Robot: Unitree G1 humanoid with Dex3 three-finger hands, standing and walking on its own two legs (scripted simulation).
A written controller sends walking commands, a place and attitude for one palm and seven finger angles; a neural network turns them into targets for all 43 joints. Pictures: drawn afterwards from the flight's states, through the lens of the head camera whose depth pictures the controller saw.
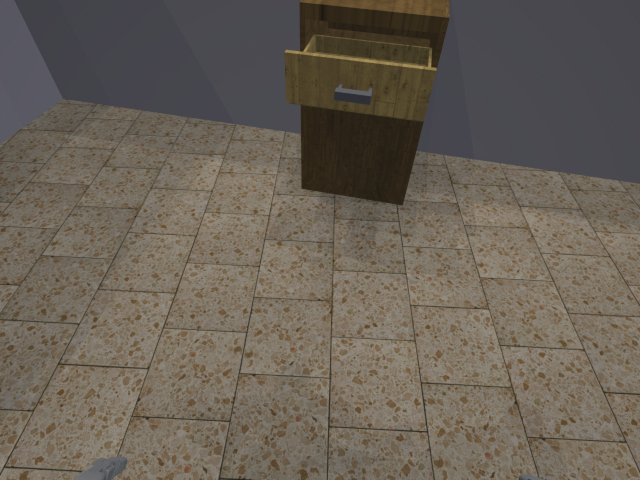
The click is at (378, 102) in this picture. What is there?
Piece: drawer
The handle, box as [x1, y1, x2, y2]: [334, 84, 372, 104]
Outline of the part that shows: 335,89 334,99 369,104 372,88 369,88 368,91 345,89 342,87 342,84 339,84 339,86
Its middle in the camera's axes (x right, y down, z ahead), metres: +0.10 -0.44 +1.17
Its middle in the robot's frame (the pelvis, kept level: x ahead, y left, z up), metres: +1.17 -0.05 -0.08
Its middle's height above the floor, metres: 0.69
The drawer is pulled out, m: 0.28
